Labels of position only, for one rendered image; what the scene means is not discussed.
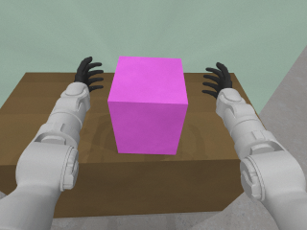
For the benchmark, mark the pedestal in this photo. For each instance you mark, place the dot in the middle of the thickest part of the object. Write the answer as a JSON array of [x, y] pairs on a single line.
[[203, 176]]

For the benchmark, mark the robot left forearm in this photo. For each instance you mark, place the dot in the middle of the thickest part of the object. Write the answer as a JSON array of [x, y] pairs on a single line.
[[65, 121]]

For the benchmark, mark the carton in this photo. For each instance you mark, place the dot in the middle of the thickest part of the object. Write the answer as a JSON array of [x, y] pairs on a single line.
[[147, 104]]

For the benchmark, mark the robot right upper arm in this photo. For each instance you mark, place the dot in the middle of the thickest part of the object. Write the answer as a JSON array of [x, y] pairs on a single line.
[[275, 179]]

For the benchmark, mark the left robot hand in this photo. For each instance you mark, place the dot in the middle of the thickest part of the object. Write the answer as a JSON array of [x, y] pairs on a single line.
[[83, 74]]

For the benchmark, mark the right robot hand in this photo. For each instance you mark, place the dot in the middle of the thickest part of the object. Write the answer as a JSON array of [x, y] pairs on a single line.
[[223, 80]]

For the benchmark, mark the robot right forearm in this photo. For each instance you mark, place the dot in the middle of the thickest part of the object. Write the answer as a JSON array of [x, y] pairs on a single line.
[[247, 131]]

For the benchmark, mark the robot left upper arm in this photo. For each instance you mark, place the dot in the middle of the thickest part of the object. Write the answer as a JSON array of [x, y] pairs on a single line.
[[45, 171]]

